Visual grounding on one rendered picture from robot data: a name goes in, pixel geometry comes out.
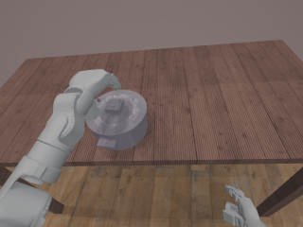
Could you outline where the lid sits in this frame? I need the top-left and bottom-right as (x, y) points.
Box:
(85, 90), (148, 137)

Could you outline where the robot left upper arm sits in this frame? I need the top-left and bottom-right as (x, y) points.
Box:
(0, 181), (52, 227)

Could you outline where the robot left forearm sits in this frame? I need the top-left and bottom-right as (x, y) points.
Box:
(0, 84), (94, 203)

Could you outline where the pot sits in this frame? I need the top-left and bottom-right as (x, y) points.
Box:
(93, 116), (149, 151)

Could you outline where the table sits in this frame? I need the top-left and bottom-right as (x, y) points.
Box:
(0, 40), (303, 218)

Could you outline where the robot right hand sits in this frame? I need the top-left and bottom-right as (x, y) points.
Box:
(223, 185), (260, 227)

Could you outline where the knob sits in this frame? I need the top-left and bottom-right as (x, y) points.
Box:
(104, 98), (125, 114)

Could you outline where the robot left hand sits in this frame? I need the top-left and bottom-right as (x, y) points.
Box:
(69, 69), (121, 120)

